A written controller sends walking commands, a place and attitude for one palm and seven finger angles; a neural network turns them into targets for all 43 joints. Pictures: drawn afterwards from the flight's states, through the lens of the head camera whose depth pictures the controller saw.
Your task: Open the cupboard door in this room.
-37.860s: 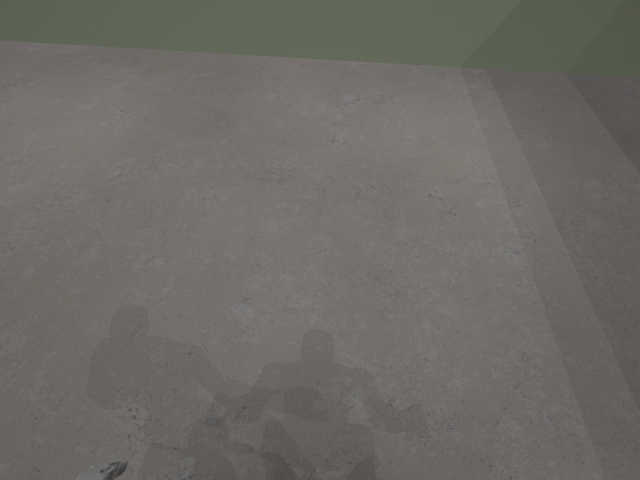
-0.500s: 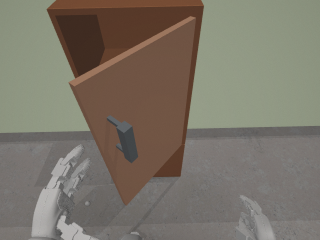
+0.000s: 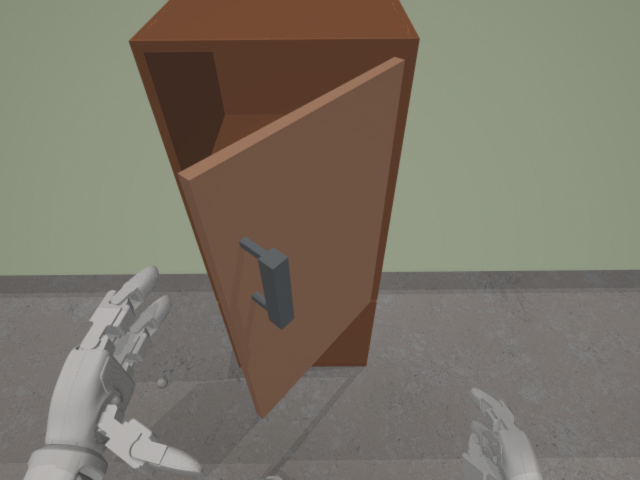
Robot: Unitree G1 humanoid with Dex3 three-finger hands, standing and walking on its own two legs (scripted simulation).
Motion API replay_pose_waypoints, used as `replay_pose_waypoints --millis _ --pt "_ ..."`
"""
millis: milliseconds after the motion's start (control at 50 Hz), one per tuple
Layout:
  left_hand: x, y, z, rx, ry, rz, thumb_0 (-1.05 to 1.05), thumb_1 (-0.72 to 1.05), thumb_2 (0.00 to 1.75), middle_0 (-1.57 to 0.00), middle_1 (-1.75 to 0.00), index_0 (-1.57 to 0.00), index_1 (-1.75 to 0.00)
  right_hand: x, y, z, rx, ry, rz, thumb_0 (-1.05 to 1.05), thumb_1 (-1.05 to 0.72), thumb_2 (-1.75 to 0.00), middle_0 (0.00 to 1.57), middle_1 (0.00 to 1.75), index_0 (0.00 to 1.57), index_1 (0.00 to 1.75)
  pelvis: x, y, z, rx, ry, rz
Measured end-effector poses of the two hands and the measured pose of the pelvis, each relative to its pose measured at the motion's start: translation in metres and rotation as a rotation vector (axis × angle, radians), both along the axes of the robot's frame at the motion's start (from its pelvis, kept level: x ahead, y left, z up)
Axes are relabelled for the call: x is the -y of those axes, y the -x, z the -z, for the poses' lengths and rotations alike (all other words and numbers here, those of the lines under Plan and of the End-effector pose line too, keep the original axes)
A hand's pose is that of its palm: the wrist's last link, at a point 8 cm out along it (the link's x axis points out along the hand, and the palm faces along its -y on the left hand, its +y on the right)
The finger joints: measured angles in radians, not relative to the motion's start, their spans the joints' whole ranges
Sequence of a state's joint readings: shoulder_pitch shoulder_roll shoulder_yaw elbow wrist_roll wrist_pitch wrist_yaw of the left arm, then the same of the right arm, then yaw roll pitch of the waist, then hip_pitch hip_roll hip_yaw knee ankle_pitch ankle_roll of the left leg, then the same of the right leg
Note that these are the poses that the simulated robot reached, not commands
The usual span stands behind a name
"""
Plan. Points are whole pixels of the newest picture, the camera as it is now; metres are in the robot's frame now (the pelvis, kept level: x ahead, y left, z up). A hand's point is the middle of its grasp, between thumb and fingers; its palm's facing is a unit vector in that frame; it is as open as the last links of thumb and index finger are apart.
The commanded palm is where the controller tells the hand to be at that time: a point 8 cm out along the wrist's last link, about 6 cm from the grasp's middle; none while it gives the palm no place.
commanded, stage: draw the hand back to the body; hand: left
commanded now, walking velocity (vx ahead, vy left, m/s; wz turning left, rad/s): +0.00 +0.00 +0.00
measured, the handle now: (265, 282) +0.33 +0.10 +0.10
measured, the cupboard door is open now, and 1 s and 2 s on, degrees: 49 49 49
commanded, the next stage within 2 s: step back with the hand held close in 1.14 s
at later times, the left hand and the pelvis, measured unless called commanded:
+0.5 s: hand (86, 326) +0.21 +0.24 +0.17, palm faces +0.32 -0.87 -0.37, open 12.2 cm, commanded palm +0.17 +0.29 +0.19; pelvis +0.02 +0.02 +0.04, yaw -2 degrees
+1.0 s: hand (67, 287) +0.23 +0.25 +0.20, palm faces +0.42 -0.83 -0.38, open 7.6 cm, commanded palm +0.18 +0.29 +0.22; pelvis +0.03 +0.00 +0.05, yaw -2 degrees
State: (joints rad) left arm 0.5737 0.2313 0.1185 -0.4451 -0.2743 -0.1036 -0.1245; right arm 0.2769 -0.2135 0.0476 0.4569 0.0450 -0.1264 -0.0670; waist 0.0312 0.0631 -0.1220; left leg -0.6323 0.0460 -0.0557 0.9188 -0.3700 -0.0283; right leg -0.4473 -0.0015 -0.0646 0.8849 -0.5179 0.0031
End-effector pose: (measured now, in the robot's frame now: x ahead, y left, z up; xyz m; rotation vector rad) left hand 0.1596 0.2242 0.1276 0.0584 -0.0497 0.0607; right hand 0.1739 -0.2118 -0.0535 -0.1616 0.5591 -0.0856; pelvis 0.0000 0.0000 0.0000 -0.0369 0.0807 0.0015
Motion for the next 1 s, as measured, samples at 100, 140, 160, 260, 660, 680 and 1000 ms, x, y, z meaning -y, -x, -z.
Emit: replay_pose_waypoints --millis 100,140,160,260,660,680,1000 --pt "-0.011 0.0 -0.011 0.005 -0.049 -0.028 -0.01 -0.45 0.32 -0.15 -0.3 -0.16 -0.3 -0.002 -0.005 -0.006 0.015 0.011 -0.009 0.02 -0.91 -0.9 0.2 0.3 0.2 0.3 -0.001 -0.002 -0.004 0.012 0.0 0.0" --pt "-0.015 0.0 -0.019 -0.004 -0.134 -0.075 -0.01 -0.41 0.34 -0.16 -0.3 -0.16 -0.3 -0.003 -0.007 -0.01 0.01 0.024 -0.003 0.02 -0.91 -0.9 0.2 0.3 0.2 0.3 -0.002 -0.003 -0.009 0.024 -0.001 0.006" --pt "-0.017 0.001 -0.022 -0.01 -0.165 -0.098 -0.01 -0.39 0.35 -0.16 -0.3 -0.16 -0.3 -0.003 -0.008 -0.012 0.007 0.027 0.002 0.02 -0.91 -0.9 0.2 0.3 0.2 0.3 -0.002 -0.004 -0.011 0.03 -0.002 0.008" --pt "-0.03 0.001 -0.033 -0.04 -0.258 -0.181 -0.01 -0.25 0.41 -0.16 -0.3 -0.17 -0.3 -0.006 -0.011 -0.022 -0.013 0.041 0.017 0.02 -0.91 -0.9 0.2 0.3 0.2 0.3 -0.006 -0.01 -0.024 0.059 -0.008 0.018" --pt "-0.07 -0.027 -0.08 0.058 -0.365 -0.314 0.0 0.42 0.7 -0.19 -0.3 -0.19 -0.3 -0.013 -0.033 -0.035 -0.059 0.05 -0.003 0.01 -0.91 -0.9 0.2 0.3 0.2 0.3 -0.016 -0.031 -0.046 0.12 -0.03 0.043" --pt "-0.071 -0.028 -0.083 0.064 -0.37 -0.321 0.01 0.46 0.71 -0.19 -0.3 -0.2 -0.3 -0.013 -0.034 -0.035 -0.061 0.049 -0.003 0.01 -0.91 -0.9 0.2 0.3 0.2 0.3 -0.015 -0.032 -0.047 0.121 -0.031 0.044" --pt "-0.067 -0.031 -0.09 0.075 -0.362 -0.367 0.01 0.86 0.88 -0.21 -0.3 -0.21 -0.3 0.012 -0.027 -0.03 -0.111 0.053 0.027 0.01 -0.91 -0.9 0.2 0.3 0.2 0.3 -0.001 -0.031 -0.051 0.137 -0.034 0.044"
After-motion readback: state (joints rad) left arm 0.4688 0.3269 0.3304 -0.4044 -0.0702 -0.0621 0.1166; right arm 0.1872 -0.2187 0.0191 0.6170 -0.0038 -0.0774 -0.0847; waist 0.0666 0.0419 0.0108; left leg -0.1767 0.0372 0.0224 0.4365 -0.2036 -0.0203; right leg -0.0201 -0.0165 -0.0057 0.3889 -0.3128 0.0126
